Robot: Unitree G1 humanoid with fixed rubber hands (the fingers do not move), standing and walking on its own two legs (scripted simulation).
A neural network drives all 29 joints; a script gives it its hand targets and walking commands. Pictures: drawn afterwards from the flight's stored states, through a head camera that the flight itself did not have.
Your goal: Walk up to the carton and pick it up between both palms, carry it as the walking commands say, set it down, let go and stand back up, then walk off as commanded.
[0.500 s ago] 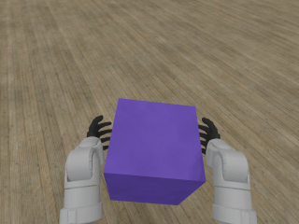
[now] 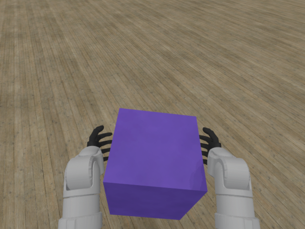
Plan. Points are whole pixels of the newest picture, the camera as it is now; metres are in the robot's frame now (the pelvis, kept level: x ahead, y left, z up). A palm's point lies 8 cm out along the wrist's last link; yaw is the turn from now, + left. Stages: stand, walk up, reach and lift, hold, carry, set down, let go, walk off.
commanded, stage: carry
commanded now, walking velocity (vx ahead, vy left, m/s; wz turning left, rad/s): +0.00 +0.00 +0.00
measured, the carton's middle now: (151, 167) +0.29 +0.02 +0.00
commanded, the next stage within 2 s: none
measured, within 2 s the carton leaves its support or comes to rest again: neither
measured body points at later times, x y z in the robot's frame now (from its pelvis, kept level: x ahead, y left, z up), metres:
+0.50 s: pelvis +0.01 -0.02 +0.01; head +0.01 -0.03 +0.46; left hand +0.31 +0.12 +0.07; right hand +0.30 -0.18 +0.06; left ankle +0.08 +0.08 -0.72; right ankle +0.10 -0.14 -0.72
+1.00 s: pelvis +0.06 -0.02 +0.01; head +0.05 -0.03 +0.46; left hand +0.35 +0.13 +0.07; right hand +0.34 -0.18 +0.06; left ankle +0.08 +0.08 -0.72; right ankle +0.10 -0.14 -0.72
